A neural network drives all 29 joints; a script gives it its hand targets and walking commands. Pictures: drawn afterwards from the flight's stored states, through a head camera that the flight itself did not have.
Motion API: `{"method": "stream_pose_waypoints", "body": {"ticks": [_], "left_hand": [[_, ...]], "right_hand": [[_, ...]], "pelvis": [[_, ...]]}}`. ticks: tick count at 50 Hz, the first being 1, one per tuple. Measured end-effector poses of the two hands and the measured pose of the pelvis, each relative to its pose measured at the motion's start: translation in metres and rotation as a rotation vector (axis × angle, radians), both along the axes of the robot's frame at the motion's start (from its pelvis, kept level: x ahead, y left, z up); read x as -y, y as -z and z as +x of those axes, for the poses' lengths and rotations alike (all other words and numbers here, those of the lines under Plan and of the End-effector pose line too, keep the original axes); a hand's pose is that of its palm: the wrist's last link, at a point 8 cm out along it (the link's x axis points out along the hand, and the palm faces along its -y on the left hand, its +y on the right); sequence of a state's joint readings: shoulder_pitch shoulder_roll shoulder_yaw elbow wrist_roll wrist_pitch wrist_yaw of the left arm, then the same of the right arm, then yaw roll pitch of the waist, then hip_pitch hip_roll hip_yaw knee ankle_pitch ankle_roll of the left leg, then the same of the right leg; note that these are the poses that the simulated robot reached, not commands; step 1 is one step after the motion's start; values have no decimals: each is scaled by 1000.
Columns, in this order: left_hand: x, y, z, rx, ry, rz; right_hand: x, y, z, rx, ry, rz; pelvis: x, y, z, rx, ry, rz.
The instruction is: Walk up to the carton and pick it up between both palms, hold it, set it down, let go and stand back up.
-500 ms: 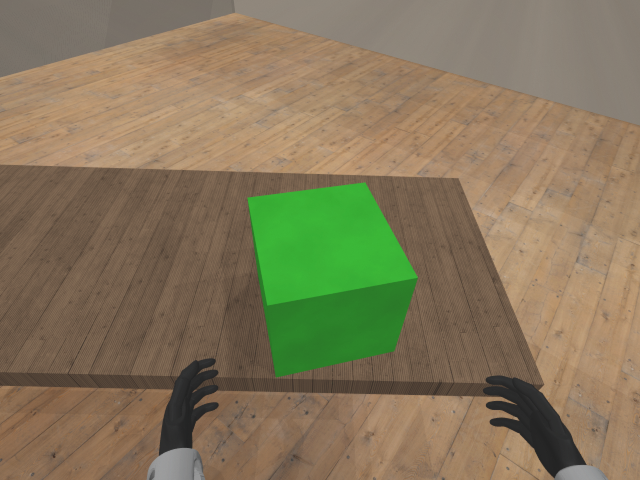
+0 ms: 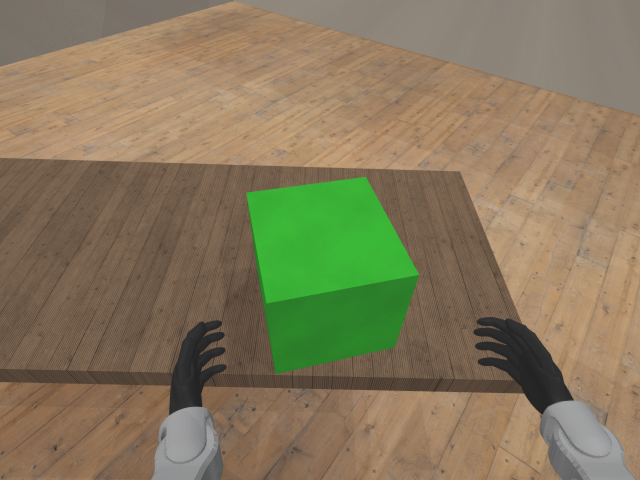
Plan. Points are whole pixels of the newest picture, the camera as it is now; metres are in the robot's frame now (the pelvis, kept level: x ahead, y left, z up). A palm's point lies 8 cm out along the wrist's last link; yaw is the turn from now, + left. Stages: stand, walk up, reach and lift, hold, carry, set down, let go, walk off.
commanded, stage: reach and lift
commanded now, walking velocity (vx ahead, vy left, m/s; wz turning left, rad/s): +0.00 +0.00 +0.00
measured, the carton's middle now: (322, 272) +0.43 +0.02 +0.00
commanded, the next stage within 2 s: none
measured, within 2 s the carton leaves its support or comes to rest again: neither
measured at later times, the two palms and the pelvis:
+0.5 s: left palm (178, 334) +0.26 +0.19 +0.08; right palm (524, 310) +0.30 -0.22 +0.09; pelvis +0.00 +0.00 +0.00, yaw +0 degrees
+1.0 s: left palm (175, 276) +0.32 +0.20 +0.12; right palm (503, 245) +0.37 -0.20 +0.13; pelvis +0.01 +0.00 +0.00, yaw +0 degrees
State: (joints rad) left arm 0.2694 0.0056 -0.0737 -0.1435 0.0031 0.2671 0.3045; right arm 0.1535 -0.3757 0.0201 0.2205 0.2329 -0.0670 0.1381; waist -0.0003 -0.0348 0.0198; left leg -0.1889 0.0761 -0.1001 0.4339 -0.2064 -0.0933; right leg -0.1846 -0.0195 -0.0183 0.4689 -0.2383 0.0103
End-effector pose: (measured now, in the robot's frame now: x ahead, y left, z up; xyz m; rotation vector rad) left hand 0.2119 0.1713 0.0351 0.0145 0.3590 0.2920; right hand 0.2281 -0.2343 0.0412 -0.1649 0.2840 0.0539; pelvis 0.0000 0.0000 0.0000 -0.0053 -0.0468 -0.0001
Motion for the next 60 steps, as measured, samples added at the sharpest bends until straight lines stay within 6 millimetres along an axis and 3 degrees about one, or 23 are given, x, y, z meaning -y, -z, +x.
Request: {"method": "stream_pose_waypoints", "body": {"ticks": [7,15,28,38,60], "left_hand": [[0,-16,22,19,7,6],[-10,-26,35,1,-14,17],[-18,-51,60,23,-21,28],[-22,-72,83,45,-31,15],[-25,-92,125,53,-26,5]], "right_hand": [[-2,-11,23,19,19,10],[-5,-20,40,20,24,12],[-19,-59,81,80,-17,24],[-22,-72,114,58,-12,30],[-34,-107,167,69,-20,26]], "pelvis": [[0,0,2,-5,0,1],[1,-1,4,-8,0,2],[1,-1,0,-4,0,1],[1,-1,2,-7,0,1],[-1,-2,8,-21,1,-2]]}}
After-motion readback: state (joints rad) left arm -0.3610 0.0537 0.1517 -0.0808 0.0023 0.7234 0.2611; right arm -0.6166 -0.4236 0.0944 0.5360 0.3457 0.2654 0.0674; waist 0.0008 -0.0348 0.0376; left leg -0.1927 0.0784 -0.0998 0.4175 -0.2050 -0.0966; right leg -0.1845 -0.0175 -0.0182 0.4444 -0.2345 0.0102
